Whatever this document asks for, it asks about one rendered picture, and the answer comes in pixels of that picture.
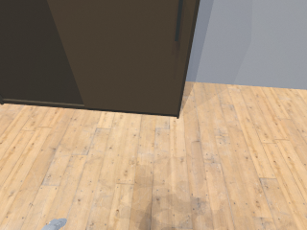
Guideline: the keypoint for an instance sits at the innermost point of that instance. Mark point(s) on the left robot hand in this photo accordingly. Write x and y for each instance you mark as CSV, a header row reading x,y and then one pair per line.
x,y
55,224

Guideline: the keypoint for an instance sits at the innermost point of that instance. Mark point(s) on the wardrobe door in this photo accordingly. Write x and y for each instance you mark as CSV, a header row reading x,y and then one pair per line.
x,y
33,62
123,53

